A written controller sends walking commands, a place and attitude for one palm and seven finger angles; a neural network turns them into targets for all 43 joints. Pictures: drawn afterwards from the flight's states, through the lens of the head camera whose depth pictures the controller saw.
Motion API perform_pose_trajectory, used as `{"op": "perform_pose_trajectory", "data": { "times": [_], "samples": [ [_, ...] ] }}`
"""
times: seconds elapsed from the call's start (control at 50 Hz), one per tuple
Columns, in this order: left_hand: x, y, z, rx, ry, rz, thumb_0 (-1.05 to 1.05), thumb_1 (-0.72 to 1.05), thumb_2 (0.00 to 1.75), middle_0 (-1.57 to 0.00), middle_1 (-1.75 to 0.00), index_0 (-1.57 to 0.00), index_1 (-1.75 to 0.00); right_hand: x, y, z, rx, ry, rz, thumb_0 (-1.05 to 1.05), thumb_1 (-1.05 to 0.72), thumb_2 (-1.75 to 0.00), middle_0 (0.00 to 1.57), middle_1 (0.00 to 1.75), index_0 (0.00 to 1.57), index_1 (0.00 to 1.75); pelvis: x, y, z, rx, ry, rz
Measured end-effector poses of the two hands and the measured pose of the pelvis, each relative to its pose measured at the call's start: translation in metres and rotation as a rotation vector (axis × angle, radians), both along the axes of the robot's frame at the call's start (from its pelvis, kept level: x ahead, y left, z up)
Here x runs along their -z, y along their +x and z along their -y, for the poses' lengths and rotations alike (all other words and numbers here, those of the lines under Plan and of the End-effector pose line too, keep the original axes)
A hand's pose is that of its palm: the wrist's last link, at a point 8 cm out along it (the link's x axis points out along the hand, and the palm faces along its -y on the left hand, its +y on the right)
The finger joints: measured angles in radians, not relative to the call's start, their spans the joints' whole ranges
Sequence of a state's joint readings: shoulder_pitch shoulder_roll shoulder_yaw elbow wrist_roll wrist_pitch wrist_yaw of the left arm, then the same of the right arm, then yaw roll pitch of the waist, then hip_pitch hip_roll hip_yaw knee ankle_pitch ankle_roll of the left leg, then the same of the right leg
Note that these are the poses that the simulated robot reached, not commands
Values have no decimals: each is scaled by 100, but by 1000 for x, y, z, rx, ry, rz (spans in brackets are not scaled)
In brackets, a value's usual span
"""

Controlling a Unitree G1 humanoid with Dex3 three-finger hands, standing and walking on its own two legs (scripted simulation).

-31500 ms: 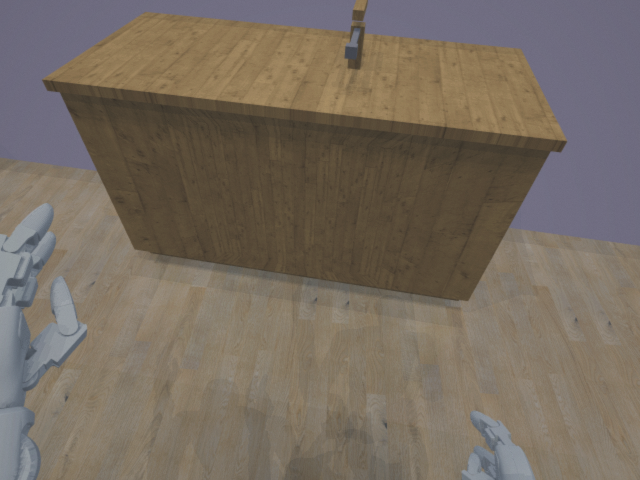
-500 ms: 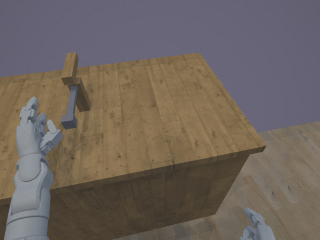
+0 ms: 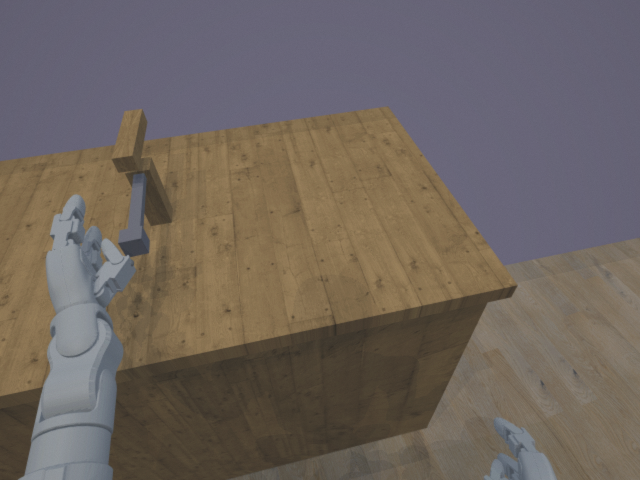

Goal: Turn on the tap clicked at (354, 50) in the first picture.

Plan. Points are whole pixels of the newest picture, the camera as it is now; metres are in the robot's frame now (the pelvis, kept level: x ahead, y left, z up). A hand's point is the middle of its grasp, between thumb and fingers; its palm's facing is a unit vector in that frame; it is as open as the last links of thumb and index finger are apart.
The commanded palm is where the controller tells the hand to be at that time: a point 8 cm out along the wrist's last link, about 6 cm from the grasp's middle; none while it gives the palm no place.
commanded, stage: push the lever round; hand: left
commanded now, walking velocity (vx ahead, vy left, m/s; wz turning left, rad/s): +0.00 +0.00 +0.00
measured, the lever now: (134, 241) +0.37 +0.27 +0.12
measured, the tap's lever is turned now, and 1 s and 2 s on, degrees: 3 33 62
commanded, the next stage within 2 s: none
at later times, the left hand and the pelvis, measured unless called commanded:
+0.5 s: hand (163, 254) +0.34 +0.22 +0.13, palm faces +0.58 -0.81 -0.04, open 7.6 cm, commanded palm +0.30 +0.25 +0.12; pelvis +0.00 +0.00 +0.00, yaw +1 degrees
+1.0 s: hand (207, 234) +0.38 +0.18 +0.13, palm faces +0.66 -0.75 -0.05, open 7.6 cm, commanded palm +0.33 +0.20 +0.12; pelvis -0.01 +0.00 +0.00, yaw +1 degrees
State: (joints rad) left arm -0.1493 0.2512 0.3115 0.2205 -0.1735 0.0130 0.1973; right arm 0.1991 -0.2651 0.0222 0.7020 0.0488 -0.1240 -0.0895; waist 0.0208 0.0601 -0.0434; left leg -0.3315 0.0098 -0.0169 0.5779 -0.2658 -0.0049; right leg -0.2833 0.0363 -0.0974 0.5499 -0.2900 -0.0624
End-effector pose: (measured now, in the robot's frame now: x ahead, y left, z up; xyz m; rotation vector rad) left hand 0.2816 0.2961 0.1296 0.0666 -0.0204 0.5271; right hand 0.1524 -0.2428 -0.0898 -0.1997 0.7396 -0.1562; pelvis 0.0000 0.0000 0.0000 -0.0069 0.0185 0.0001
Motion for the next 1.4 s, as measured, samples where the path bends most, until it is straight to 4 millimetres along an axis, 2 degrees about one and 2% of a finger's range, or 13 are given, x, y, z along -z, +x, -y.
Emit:
{"op": "perform_pose_trajectory", "data": {
  "times": [0.38, 0.7, 1.14, 1.4],
  "samples": [
    [2, 8, 26, -84, -16, -5, 1, 94, 93, -15, -15, -15, -15, -1, 13, -13, -43, 9, -3, 1, -90, -90, 20, 30, 21, 30, 1, -4, -1, -14, -1, 0],
    [1, 24, 61, -132, -35, -25, 1, 94, 93, -15, -15, -15, -15, 4, 6, -18, -40, 19, -53, 1, -90, -90, 20, 30, 21, 30, 1, -6, -4, -14, -1, 2],
    [-1, 53, 102, -234, -47, -59, 1, 96, 93, -15, -15, -15, -15, 20, -15, -3, -23, 41, -143, 1, -91, -90, 20, 30, 20, 30, 4, -6, 7, -13, 4, -32],
    [-3, 73, 122, -288, -42, -90, -1, 96, 93, -15, -15, -15, -15, 26, -16, 9, -23, 42, -172, 1, -91, -90, 20, 30, 20, 30, 6, -5, 16, -19, 8, -65]
  ]
}}
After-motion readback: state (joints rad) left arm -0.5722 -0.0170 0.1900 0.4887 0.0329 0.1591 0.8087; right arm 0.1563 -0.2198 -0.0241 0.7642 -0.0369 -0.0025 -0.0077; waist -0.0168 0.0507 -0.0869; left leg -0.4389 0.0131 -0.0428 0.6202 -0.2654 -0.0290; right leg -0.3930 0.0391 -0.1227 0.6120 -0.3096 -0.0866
